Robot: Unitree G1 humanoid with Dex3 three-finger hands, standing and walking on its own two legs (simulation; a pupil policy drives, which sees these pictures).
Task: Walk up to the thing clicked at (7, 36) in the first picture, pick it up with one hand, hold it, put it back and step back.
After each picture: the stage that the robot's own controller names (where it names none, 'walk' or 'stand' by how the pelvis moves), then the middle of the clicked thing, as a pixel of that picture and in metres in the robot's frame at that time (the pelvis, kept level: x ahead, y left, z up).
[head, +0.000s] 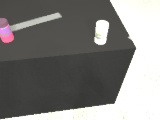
stand; (4, 30) +0.74 +0.42 -0.05
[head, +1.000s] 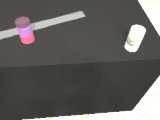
walk; (25, 30) +0.67 +0.26 -0.03
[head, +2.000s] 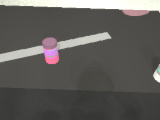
stand; (51, 51) +0.57 +0.17 -0.04
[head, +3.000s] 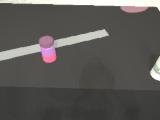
stand; (48, 49) +0.58 +0.17 -0.05
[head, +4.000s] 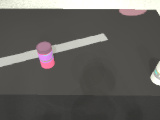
stand; (45, 55) +0.55 +0.18 -0.05
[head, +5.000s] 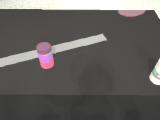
stand; (45, 55) +0.56 +0.18 -0.05
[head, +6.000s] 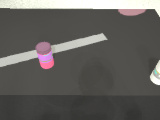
rise first; (45, 55) +0.55 +0.18 -0.05
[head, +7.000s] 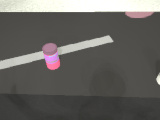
rise first; (51, 56) +0.56 +0.18 -0.05
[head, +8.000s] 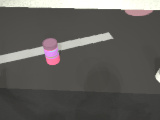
go down; (51, 51) +0.58 +0.16 -0.04
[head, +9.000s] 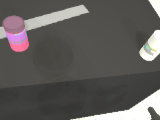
go down; (16, 34) +0.54 +0.18 +0.02
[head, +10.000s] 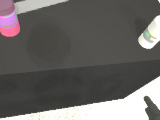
close in; (6, 17) +0.57 +0.18 +0.04
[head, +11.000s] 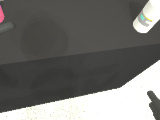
close; out of the picture +0.59 +0.19 +0.07
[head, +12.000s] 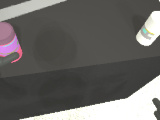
lift; (6, 43) +0.47 +0.17 +0.05
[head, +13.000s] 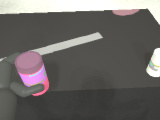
lift; (33, 74) +0.32 +0.14 +0.15
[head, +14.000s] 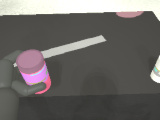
hold; (35, 72) +0.31 +0.14 +0.15
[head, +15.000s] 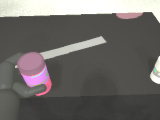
hold; (36, 74) +0.32 +0.14 +0.14
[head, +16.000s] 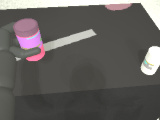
crouch; (30, 40) +0.43 +0.14 +0.16
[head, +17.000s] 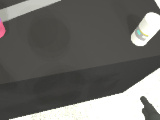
lower; out of the picture +0.53 +0.19 +0.08
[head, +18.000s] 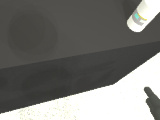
lower; out of the picture +0.55 +0.18 +0.06
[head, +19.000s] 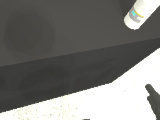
lower; out of the picture +0.55 +0.19 +0.07
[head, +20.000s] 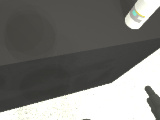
lower; out of the picture +0.55 +0.19 +0.07
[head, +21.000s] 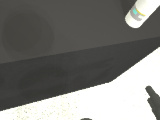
rest; out of the picture +0.56 +0.19 +0.07
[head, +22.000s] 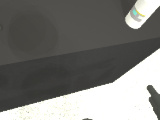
withdraw; out of the picture +0.56 +0.18 +0.07
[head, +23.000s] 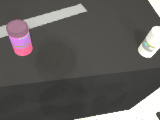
sink last; (20, 38) +0.52 +0.17 +0.03
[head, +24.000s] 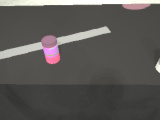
stand; (51, 49) +0.56 +0.17 +0.01
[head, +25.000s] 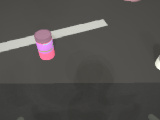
stand; (45, 45) +0.54 +0.16 +0.02
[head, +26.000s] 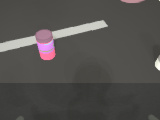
stand; (45, 45) +0.54 +0.16 +0.02
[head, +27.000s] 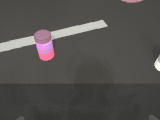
stand; (44, 45) +0.54 +0.16 +0.02
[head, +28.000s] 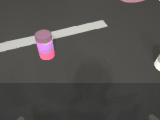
stand; (45, 45) +0.54 +0.16 +0.02
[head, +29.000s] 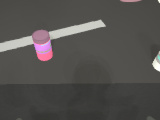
stand; (43, 45) +0.54 +0.16 +0.02
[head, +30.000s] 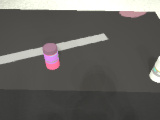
stand; (51, 56) +0.56 +0.16 -0.04
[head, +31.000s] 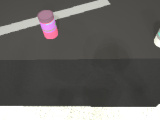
walk; (48, 25) +0.63 +0.18 -0.02
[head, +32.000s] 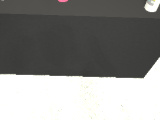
walk; out of the picture +0.91 +0.11 -0.02
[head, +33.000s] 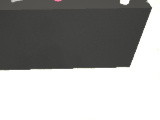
stand; out of the picture +1.19 +0.20 -0.03
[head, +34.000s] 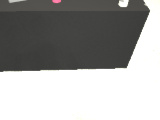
stand; out of the picture +1.17 +0.18 -0.05
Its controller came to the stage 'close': yes
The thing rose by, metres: 0.21
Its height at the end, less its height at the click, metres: +0.00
